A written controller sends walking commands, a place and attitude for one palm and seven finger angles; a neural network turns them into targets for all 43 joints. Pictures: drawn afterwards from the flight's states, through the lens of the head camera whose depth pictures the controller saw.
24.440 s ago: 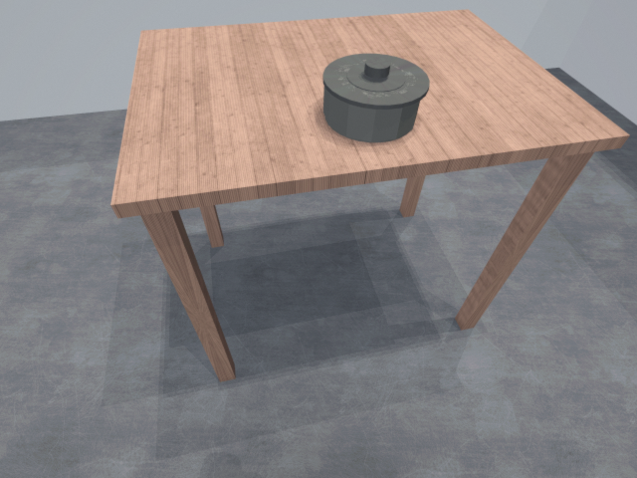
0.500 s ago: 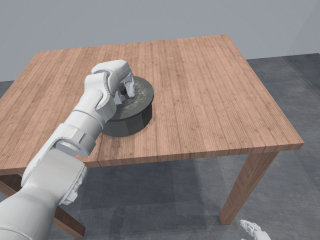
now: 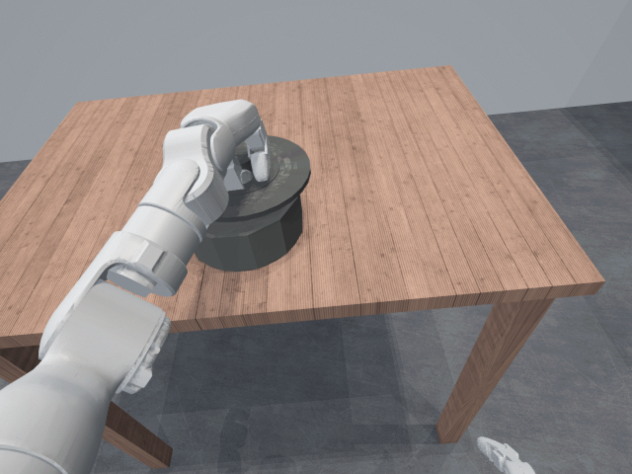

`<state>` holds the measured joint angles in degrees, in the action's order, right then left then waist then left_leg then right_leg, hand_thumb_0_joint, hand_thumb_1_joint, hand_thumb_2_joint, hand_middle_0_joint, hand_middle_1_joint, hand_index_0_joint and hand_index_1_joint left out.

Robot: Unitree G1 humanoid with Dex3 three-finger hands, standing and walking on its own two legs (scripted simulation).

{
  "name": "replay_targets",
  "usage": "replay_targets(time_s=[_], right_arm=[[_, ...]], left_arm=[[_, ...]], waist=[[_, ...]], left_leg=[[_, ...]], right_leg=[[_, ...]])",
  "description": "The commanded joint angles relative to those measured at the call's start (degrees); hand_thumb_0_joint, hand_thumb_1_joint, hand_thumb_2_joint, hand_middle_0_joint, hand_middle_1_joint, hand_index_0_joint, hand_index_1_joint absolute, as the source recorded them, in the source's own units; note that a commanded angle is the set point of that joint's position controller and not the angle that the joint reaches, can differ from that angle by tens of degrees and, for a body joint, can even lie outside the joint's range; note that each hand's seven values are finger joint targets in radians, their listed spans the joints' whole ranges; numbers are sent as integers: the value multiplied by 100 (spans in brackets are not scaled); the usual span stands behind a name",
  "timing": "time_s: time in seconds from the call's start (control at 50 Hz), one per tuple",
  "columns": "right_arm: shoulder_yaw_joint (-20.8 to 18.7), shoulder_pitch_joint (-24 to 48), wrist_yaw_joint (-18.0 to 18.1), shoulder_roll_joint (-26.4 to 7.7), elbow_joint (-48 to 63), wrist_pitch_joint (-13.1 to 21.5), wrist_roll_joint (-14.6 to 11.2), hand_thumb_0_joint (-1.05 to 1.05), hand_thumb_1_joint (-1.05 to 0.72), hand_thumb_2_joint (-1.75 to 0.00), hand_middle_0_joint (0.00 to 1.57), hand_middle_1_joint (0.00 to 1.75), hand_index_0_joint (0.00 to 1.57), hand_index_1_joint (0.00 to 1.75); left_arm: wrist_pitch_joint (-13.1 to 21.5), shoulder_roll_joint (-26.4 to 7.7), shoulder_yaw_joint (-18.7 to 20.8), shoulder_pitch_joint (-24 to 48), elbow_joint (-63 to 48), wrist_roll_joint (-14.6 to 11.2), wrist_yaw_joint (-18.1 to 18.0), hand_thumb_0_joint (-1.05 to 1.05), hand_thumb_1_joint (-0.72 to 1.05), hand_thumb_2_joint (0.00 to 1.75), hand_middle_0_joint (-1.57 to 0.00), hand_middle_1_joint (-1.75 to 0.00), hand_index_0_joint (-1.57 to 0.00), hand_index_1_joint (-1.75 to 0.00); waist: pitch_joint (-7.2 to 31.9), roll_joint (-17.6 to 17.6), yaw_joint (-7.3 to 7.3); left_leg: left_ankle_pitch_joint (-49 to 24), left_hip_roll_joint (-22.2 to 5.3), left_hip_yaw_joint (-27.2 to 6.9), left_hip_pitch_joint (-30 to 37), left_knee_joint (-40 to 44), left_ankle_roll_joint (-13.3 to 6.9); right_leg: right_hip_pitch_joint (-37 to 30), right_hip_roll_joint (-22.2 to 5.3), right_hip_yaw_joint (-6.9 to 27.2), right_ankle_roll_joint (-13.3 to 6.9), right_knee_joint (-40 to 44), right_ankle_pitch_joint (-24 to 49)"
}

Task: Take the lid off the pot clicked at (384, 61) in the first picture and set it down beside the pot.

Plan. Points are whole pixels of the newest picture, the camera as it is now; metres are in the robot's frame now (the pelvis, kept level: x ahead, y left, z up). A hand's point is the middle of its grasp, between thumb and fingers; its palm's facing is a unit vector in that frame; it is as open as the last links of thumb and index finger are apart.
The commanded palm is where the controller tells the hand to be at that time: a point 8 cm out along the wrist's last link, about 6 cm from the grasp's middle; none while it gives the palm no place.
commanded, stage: lift the lid straight up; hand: left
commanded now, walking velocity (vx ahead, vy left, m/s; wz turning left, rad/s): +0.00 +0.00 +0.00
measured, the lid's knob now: (239, 160) +0.48 +0.10 +0.17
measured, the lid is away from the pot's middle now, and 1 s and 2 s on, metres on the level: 0.02 0.02 0.04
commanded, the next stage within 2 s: move the lid sideways beside the pot in 1.54 s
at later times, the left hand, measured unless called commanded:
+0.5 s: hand (224, 139) +0.44 +0.10 +0.23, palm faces -0.16 -0.10 -0.98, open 3.7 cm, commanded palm +0.42 +0.11 +0.31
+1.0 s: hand (214, 105) +0.45 +0.10 +0.27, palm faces -0.12 -0.11 -0.99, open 3.7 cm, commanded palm +0.43 +0.12 +0.35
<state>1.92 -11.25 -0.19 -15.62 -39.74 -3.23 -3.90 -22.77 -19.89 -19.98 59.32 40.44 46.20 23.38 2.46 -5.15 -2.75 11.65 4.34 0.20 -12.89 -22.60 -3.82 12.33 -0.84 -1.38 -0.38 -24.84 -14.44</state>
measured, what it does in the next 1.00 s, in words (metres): stands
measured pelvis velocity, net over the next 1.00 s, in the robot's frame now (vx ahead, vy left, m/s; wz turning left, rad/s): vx -0.01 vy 0.00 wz -0.01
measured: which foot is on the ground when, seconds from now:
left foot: down 0.00-1.00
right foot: down 0.00-1.00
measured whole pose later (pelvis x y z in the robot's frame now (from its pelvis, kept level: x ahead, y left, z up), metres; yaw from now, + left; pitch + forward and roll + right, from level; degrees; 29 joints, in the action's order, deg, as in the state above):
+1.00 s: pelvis -0.01 +0.00 +0.00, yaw +0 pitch +2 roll +0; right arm 3.2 -10.4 1.1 -15.9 -39.2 -2.5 -4.5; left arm -24.8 -24.1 -18.7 70.3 41.7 47.7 28.0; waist 2.4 -5.1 -2.6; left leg 10.3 4.1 0.5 -13.1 -21.7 -3.7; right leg 13.0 -0.6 -1.0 -0.5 -24.6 -13.3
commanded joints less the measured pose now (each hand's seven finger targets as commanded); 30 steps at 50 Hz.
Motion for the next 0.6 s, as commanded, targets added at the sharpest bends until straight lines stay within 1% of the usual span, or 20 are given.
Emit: replay_targets(time_s=[0.0, 0.02, 0.04, 0.06, 0.1, 0.14, 0.2, 0.24, 0.26, 0.32, 0.34, 0.36, 0.38, 0.4, 0.44, 0.46, 0.5, 0.54, 0.56, 0.58], right_arm=[[-190, 620, 50, -573, 838, 270, 24, 0, -90, -90, 20, 30, 20, 30], [-188, 637, 24, -569, 856, 247, 12, 0, -90, -90, 20, 30, 20, 30], [-222, 665, -7, -571, 920, 242, 1, 0, -90, -90, 20, 30, 20, 30], [-222, 673, -12, -549, 905, 252, 11, 0, -90, -90, 20, 30, 20, 30], [-194, 713, -9, -574, 908, 214, 10, 0, -90, -90, 20, 30, 20, 30], [-206, 749, -14, -608, 952, 170, 0, 0, -90, -90, 20, 30, 20, 30], [-172, 818, 7, -559, 956, 191, -9, 0, -90, -90, 20, 30, 20, 30], [-202, 880, -17, -563, 1040, 208, -19, 0, -90, -90, 20, 30, 20, 30], [-170, 919, -25, -505, 1024, 219, -24, 0, -90, -90, 20, 30, 20, 30], [-135, 882, 15, -569, 930, 139, -19, 0, -90, -90, 20, 30, 20, 30], [-149, 904, 14, -600, 969, 116, -30, 0, -90, -90, 20, 30, 20, 30], [-105, 913, 35, -553, 937, 132, -34, 0, -90, -90, 20, 30, 20, 30], [-105, 951, 56, -556, 949, 130, -31, 0, -90, -90, 20, 30, 20, 30], [-99, 956, 55, -533, 963, 151, -45, 0, -90, -90, 20, 30, 20, 30], [-131, 1025, 31, -531, 1062, 179, -59, 0, -90, -90, 20, 30, 20, 30], [-114, 1017, 37, -488, 1025, 203, -49, 0, -90, -90, 20, 30, 20, 30], [-104, 995, 45, -504, 996, 191, -66, 0, -90, -90, 20, 30, 20, 30], [-120, 921, 65, -571, 960, 193, -51, 0, -90, -90, 20, 30, 20, 30], [-76, 940, 78, -535, 928, 224, -47, 0, -90, -90, 20, 30, 20, 30], [-76, 959, 97, -539, 935, 225, -36, 0, -90, -90, 20, 30, 20, 30]], left_arm=[[23, -1547, 849, 3613, -1189, 350, -367, 0, 57, 114, -79, -89, -123, -106], [9, -1434, 733, 3747, -1321, 341, -349, 0, 57, 114, -79, -89, -123, -106], [34, -1097, 523, 3603, -1429, 207, -335, 0, 57, 114, -79, -89, -123, -106], [26, -1412, 767, 3679, -1515, 314, -351, 0, 57, 114, -79, -89, -123, -106], [-28, -1551, 864, 3638, -1432, 355, -342, 0, 57, 114, -79, -89, -123, -106], [-30, -1411, 778, 3597, -1480, 228, -316, 0, 57, 114, -79, -89, -123, -106], [-60, -1688, 909, 3828, -1567, 371, -324, 0, 57, 114, -79, -89, -123, -106], [-19, -1455, 777, 3804, -1866, 201, -294, 0, 57, 114, -79, -89, -123, -106], [-41, -1462, 701, 3908, -1853, 311, -278, 0, 57, 114, -79, -89, -123, -106], [-162, -1715, 912, 3805, -1424, 360, -242, 0, 57, 114, -79, -89, -123, -106], [-157, -1512, 796, 3679, -1389, 221, -231, 0, 57, 114, -79, -89, -123, -106], [-161, -1783, 939, 3920, -1354, 359, -240, 0, 57, 114, -79, -89, -123, -106], [-167, -1591, 738, 3999, -1318, 359, -200, 0, 57, 114, -79, -89, -123, -106], [-152, -1719, 831, 4158, -1508, 379, -215, 0, 57, 114, -79, -89, -123, -106], [-120, -1322, 552, 4084, -1726, 201, -176, 0, 57, 114, -79, -89, -123, -106], [-139, -1422, 562, 4222, -1664, 337, -168, 0, 57, 114, -79, -89, -123, -106], [-192, -1456, 556, 4330, -1579, 357, -141, 0, 57, 114, -79, -89, -123, -106], [-177, -1511, 667, 4253, -1410, 225, -141, 0, 57, 114, -79, -89, -123, -106], [-174, -1880, 877, 4542, -1468, 386, -148, 0, 57, 114, -79, -89, -123, -106], [-181, -1750, 777, 4493, -1339, 382, -118, 0, 57, 114, -79, -89, -123, -106]], waist=[[2309, 848, 50], [2271, 711, 43], [2275, 629, -6], [2386, 738, 64], [2345, 721, 95], [2332, 693, 54], [2412, 756, 97], [2521, 689, 73], [2530, 729, 85], [2145, 834, 104], [2055, 842, 64], [2116, 970, 98], [2053, 846, 59], [2208, 793, 84], [2374, 624, 39], [2417, 627, 53], [2365, 654, 31], [2252, 687, 10], [2328, 797, 63], [2289, 784, 61]], left_leg=[[-1901, -129, -305, 1055, 55, -50], [-1904, -138, -304, 1075, 82, -28], [-2039, -146, -318, 1138, 40, -40], [-2026, -171, -318, 1187, 28, -28], [-2002, -153, -289, 1122, 50, -32], [-2014, -156, -291, 1082, 50, -39], [-1878, -153, -273, 1106, 78, -33], [-2167, -159, -297, 1208, -2, -55], [-2123, -159, -295, 1215, 26, -28], [-1763, -145, -216, 960, 100, -38], [-1684, -126, -218, 891, 90, -53], [-1552, -135, -210, 847, 131, -37], [-1504, -117, -186, 842, 118, -55], [-1545, -129, -220, 946, 132, -36], [-1761, -133, -278, 1113, 51, -43], [-1682, -142, -257, 1146, 61, -30], [-1573, -138, -264, 1122, 90, -24], [-1475, -113, -264, 1001, 83, -54], [-1373, -116, -250, 945, 135, -31], [-1387, -94, -245, 902, 126, -55]], right_leg=[[-657, 174, 65, -247, 51, 2387], [-592, 172, 47, -247, 59, 2363], [-554, 161, 28, -258, 107, 2365], [-609, 170, 56, -246, 62, 2359], [-638, 164, 66, -255, 51, 2392], [-680, 153, 46, -258, 107, 2392], [-688, 158, 77, -251, 53, 2309], [-759, 141, 69, -258, 78, 2494], [-714, 149, 83, -245, 28, 2436], [-617, 150, 65, -247, 103, 2278], [-620, 135, 45, -250, 165, 2235], [-650, 130, 76, -234, 112, 2138], [-580, 134, 86, -235, 133, 2131], [-621, 126, 87, -244, 96, 2115], [-621, 127, 55, -264, 109, 2152], [-562, 133, 90, -253, 76, 2085], [-507, 145, 80, -252, 93, 1986], [-563, 131, 69, -257, 184, 1992], [-645, 126, 107, -239, 123, 1963], [-655, 128, 116, -244, 128, 2002]])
